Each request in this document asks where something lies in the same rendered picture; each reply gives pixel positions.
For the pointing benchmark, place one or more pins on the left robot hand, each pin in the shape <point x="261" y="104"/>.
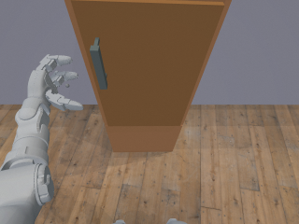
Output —
<point x="40" y="83"/>

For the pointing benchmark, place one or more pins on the robot left upper arm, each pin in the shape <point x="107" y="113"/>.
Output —
<point x="23" y="192"/>

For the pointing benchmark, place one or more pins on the handle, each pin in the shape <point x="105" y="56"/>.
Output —
<point x="98" y="64"/>

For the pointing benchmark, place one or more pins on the cupboard door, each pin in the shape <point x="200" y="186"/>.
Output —
<point x="152" y="52"/>

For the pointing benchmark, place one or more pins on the left robot forearm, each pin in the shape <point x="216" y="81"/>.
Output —
<point x="32" y="138"/>

